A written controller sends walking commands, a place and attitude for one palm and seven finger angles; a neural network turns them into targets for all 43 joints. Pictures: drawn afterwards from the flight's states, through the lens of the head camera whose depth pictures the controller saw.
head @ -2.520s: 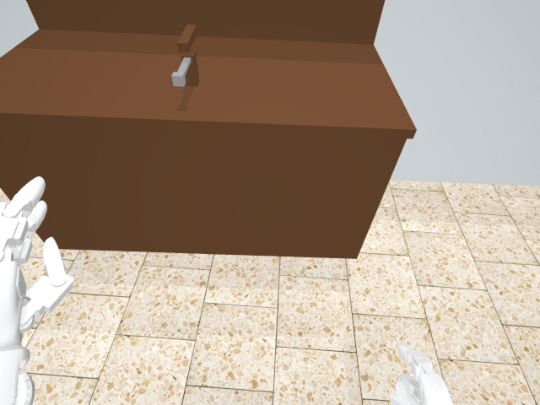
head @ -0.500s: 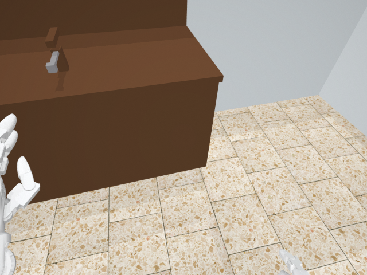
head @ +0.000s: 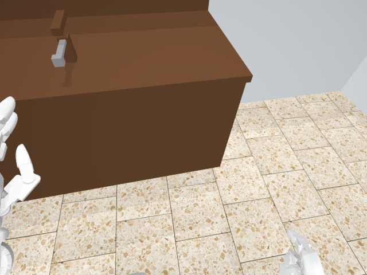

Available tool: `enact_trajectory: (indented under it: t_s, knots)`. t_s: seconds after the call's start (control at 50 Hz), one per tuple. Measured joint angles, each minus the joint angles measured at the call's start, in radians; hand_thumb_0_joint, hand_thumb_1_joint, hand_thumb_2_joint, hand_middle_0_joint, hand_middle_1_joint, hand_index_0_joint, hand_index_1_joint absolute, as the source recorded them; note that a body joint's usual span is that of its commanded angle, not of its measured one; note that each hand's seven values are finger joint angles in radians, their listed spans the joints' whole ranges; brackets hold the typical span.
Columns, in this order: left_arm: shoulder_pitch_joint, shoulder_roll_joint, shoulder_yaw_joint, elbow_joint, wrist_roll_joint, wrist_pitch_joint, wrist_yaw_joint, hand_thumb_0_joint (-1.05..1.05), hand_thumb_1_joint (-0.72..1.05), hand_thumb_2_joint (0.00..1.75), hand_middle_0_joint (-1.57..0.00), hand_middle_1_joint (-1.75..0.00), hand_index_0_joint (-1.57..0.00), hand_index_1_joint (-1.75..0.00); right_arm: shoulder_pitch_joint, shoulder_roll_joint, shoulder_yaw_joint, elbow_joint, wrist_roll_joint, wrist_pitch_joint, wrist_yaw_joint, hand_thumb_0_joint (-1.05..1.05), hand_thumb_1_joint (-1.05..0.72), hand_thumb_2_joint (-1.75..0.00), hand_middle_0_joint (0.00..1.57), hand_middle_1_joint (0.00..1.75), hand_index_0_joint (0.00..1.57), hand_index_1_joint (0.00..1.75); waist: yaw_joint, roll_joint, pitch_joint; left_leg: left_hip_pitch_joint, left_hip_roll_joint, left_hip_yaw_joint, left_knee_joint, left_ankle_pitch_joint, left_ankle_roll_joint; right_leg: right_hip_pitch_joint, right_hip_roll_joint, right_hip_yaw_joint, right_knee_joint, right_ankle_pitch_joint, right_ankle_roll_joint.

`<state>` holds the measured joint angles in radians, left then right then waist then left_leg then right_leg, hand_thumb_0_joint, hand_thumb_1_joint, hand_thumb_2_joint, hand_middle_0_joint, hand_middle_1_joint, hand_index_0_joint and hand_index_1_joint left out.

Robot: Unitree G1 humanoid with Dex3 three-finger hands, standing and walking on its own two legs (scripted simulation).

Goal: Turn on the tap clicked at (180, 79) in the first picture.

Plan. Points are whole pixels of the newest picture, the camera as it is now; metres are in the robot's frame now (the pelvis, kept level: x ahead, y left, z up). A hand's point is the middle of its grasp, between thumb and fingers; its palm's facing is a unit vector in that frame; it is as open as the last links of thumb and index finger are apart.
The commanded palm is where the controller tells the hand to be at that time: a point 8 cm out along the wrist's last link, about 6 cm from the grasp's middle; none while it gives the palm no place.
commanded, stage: take the last steps up to it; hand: left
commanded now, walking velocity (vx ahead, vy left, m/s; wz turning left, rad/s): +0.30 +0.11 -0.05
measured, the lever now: (58, 60) +0.66 +0.44 +0.08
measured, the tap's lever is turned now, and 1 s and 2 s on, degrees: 0 0 0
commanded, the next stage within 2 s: come to a stop and stand still in 0.92 s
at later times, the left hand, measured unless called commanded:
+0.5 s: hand (65, 123) +0.32 +0.24 +0.18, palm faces +0.37 -0.81 -0.45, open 7.4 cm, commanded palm +0.26 +0.29 +0.19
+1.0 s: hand (69, 88) +0.40 +0.26 +0.19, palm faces +0.38 -0.80 -0.47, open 7.4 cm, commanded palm +0.35 +0.31 +0.19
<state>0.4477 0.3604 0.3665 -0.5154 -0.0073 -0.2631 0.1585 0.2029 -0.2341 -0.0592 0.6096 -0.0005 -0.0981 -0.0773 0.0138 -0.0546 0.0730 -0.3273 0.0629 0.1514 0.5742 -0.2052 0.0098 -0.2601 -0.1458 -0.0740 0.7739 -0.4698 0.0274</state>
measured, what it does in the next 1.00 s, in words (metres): walks ahead: right foot, then left foot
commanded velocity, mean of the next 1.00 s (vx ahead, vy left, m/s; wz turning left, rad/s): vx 0.21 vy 0.09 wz -0.02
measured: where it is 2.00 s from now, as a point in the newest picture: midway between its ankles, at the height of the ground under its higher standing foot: outside the picture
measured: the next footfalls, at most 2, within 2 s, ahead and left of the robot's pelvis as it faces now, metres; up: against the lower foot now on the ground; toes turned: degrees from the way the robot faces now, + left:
right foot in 0.28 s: +0.15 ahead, -0.08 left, +0.00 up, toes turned -11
left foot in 0.66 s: +0.25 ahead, +0.18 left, +0.00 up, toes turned +7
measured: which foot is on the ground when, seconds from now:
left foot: down 0.00-0.28, up 0.30-0.64, down 0.66-0.94, up 0.96-1.00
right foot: up 0.00-0.26, down 0.28-0.66, up 0.68-0.90, down 0.92-1.00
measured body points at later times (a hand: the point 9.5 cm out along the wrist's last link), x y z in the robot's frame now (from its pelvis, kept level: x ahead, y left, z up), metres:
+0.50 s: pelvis +0.10 +0.01 +0.02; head +0.13 -0.01 +0.47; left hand +0.30 +0.28 +0.20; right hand +0.25 -0.24 -0.09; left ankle +0.13 +0.17 -0.66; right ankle +0.11 -0.07 -0.72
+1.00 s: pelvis +0.18 +0.04 +0.00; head +0.20 +0.01 +0.45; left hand +0.38 +0.30 +0.21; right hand +0.34 -0.16 -0.11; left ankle +0.19 +0.17 -0.70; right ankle +0.19 -0.04 -0.72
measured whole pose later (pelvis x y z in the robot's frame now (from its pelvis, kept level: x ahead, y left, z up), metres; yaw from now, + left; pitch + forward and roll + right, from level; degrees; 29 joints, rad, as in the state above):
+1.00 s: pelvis +0.18 +0.04 +0.00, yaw -2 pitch +0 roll +1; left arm 0.46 0.36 0.35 -0.49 -0.02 -0.21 0.15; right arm 0.20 -0.14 0.04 0.64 0.00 -0.08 -0.05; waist 0.02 0.04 0.04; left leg -0.37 0.06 0.09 0.79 -0.41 -0.01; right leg -0.31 -0.03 -0.15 0.64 -0.32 -0.06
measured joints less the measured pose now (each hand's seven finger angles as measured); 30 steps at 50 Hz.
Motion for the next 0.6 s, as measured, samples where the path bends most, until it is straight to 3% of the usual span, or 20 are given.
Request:
enact_trajectory:
  t_s: [0.06,0.1,0.18,0.26,0.3,0.34,0.38,0.42,0.46,0.5,0.6]
  knots:
    - [-0.046,0.029,0.022,0.038,-0.002,0.005,-0.001,0.01,0.88,0.90,-0.21,-0.30,-0.21,-0.30,-0.028,0.048,0.013,0.008,0.003,-0.012,0.005,0.01,-0.90,-0.90,0.20,0.30,0.20,0.30,-0.019,-0.002,-0.005,0.002,0.003,0.002,0.026,-0.051,-0.001,-0.129,0.038,0.025,0.284,-0.073,-0.009]
    - [-0.039,0.030,0.030,0.030,-0.007,0.015,-0.003,0.01,0.89,0.90,-0.21,-0.30,-0.21,-0.30,-0.031,0.077,0.031,0.010,0.008,-0.024,0.016,0.01,-0.90,-0.90,0.20,0.30,0.20,0.30,-0.028,0.006,-0.017,0.017,0.008,0.007,0.001,-0.051,-0.001,-0.193,0.049,0.004,0.333,-0.043,-0.006]
    - [0.025,0.017,0.021,-0.015,-0.015,0.010,-0.010,0.01,0.89,0.90,-0.21,-0.30,-0.21,-0.30,-0.008,0.111,0.064,0.009,0.006,-0.040,0.027,0.01,-0.90,-0.90,0.20,0.30,0.20,0.30,-0.029,0.036,-0.035,0.057,0.014,0.020,-0.047,-0.054,-0.007,-0.216,0.060,-0.052,0.154,0.038,-0.002]
    - [0.056,0.032,0.013,-0.003,-0.011,0.019,-0.014,0.01,0.89,0.90,-0.21,-0.30,-0.21,-0.30,0.027,0.112,0.083,0.015,0.002,-0.030,0.019,0.01,-0.90,-0.90,0.20,0.30,0.20,0.30,-0.022,0.070,-0.042,0.078,0.012,0.017,-0.007,-0.105,-0.023,-0.119,0.085,-0.098,-0.120,0.121,-0.005]
    - [0.035,0.033,0.008,0.027,-0.003,0.025,-0.017,0.01,0.89,0.90,-0.21,-0.30,-0.21,-0.30,0.029,0.092,0.079,0.028,0.003,-0.014,0.016,0.01,-0.90,-0.90,0.20,0.30,0.20,0.30,-0.016,0.100,-0.040,0.039,0.020,-0.010,0.127,-0.176,-0.011,-0.099,0.097,-0.107,-0.143,0.204,-0.059]
    - [0.002,0.008,-0.004,0.072,-0.007,0.030,-0.024,0.01,0.88,0.90,-0.21,-0.30,-0.21,-0.30,0.011,0.067,0.067,0.066,0.001,0.008,0.022,0.01,-0.90,-0.90,0.20,0.30,0.20,0.30,-0.004,0.112,-0.031,-0.039,-0.007,-0.066,0.357,-0.217,-0.010,-0.093,0.094,-0.106,-0.108,0.177,-0.094]
    - [-0.011,-0.021,-0.007,0.108,-0.011,0.032,-0.031,0.01,0.88,0.90,-0.21,-0.30,-0.21,-0.31,-0.001,0.044,0.058,0.090,0.000,0.024,0.028,0.01,-0.90,-0.90,0.20,0.30,0.20,0.30,-0.001,0.106,-0.027,-0.115,-0.026,-0.096,0.541,-0.187,-0.020,-0.068,0.089,-0.099,-0.128,0.163,-0.097]
    - [-0.008,-0.039,-0.010,0.119,-0.007,0.032,-0.032,0.01,0.88,0.90,-0.21,-0.30,-0.21,-0.31,-0.002,0.025,0.050,0.092,0.000,0.033,0.028,0.01,-0.90,-0.90,0.20,0.30,0.20,0.30,-0.008,0.096,-0.026,-0.173,-0.019,-0.104,0.609,-0.151,-0.029,-0.038,0.084,-0.099,-0.173,0.175,-0.086]
    - [0.006,-0.044,-0.013,0.106,-0.002,0.026,-0.030,0.01,0.88,0.90,-0.21,-0.30,-0.21,-0.30,-0.001,0.010,0.041,0.080,-0.001,0.035,0.027,0.01,-0.90,-0.90,0.20,0.30,0.20,0.30,-0.018,0.078,-0.024,-0.203,-0.001,-0.101,0.563,-0.120,-0.032,-0.014,0.077,-0.098,-0.215,0.189,-0.081]
    - [0.026,-0.037,-0.015,0.075,0.000,0.017,-0.027,0.01,0.88,0.90,-0.21,-0.30,-0.21,-0.30,0.003,-0.002,0.032,0.060,-0.004,0.034,0.024,0.01,-0.90,-0.90,0.20,0.30,0.20,0.30,-0.024,0.055,-0.019,-0.195,0.016,-0.086,0.426,-0.097,-0.029,0.005,0.066,-0.094,-0.243,0.195,-0.075]
    - [0.063,-0.002,-0.009,-0.014,0.000,0.004,-0.009,0.01,0.88,0.90,-0.21,-0.30,-0.21,-0.31,0.021,-0.026,0.006,0.005,-0.006,0.025,0.012,0.01,-0.90,-0.90,0.20,0.30,0.20,0.30,-0.022,0.022,-0.013,-0.080,0.016,-0.036,0.077,-0.039,-0.016,0.040,0.046,-0.077,-0.230,0.159,-0.043]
